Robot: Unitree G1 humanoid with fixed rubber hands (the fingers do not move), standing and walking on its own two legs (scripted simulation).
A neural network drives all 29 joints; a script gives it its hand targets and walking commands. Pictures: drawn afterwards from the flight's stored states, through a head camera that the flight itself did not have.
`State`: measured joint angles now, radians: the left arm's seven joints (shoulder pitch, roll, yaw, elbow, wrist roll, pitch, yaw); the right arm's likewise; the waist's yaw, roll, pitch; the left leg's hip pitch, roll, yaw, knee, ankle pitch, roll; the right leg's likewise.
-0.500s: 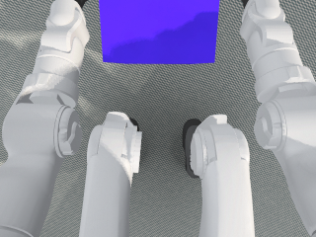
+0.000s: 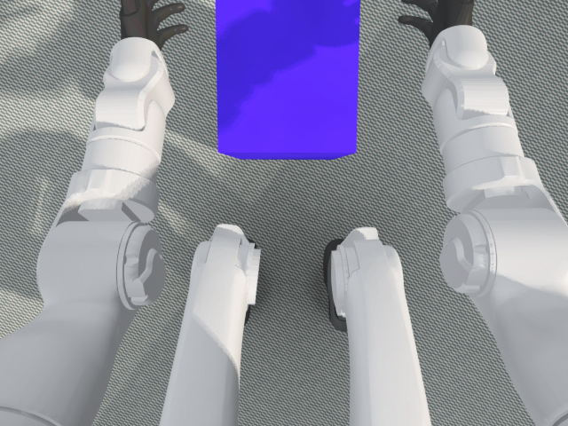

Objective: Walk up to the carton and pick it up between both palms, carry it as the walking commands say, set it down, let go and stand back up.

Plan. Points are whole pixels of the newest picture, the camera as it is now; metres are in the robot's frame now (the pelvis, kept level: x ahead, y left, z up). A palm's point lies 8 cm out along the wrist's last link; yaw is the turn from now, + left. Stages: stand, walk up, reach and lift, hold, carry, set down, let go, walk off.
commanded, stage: set down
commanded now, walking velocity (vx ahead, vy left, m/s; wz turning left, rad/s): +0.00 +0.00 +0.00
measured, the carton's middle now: (287, 97) +0.52 +0.01 -0.34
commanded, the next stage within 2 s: let go in 0.78 s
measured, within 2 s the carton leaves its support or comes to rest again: neither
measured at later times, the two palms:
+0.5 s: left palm out of the picture +0.53 +0.18 +0.04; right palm out of the picture +0.54 -0.17 +0.04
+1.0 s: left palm out of the picture +0.49 +0.19 +0.09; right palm out of the picture +0.50 -0.17 +0.09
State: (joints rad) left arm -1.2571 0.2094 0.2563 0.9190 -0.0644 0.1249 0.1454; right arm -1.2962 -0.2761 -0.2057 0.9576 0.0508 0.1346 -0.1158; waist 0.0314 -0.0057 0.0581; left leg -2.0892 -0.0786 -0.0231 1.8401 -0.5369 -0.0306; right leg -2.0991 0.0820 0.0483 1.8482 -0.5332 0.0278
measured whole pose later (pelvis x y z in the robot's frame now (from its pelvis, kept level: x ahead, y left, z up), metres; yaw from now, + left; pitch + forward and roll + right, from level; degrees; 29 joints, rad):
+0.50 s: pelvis +0.03 +0.00 +0.14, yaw -1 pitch +45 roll +1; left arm -1.08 0.15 0.34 0.81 0.03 0.13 0.08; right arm -1.12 -0.20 -0.29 0.85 -0.03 0.14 -0.08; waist 0.04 -0.02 -0.05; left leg -1.68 -0.06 -0.05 1.30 -0.41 -0.03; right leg -1.69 0.07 0.06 1.30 -0.40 0.01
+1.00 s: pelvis +0.06 +0.00 +0.23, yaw -1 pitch +41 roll +0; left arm -0.81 0.09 0.34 0.67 0.19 0.09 0.03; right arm -0.85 -0.10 -0.31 0.71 -0.19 0.10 -0.07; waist 0.03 -0.01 0.00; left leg -1.32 -0.04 -0.06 0.88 -0.28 -0.01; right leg -1.32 0.06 0.07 0.87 -0.27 0.01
